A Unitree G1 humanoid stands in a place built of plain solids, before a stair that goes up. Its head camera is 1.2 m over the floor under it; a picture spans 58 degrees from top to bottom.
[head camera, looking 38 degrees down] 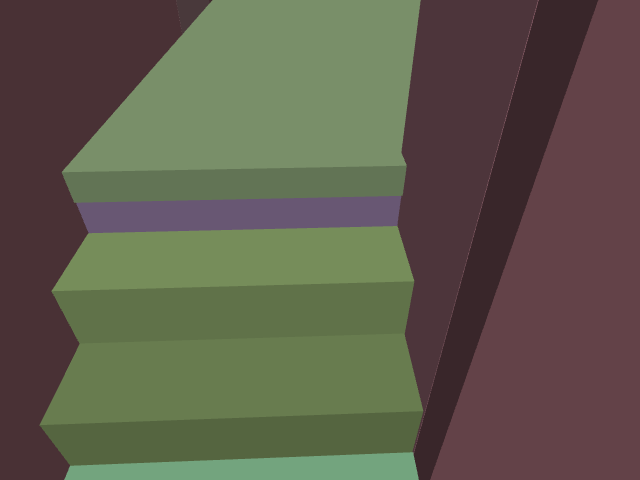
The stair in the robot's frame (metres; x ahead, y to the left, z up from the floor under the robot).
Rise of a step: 0.21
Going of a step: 0.25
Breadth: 0.94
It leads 3 degrees to the left of straight ahead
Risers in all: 3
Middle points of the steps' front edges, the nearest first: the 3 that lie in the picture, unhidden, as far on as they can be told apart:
0.56 0.21 0.21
0.81 0.22 0.42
1.05 0.24 0.62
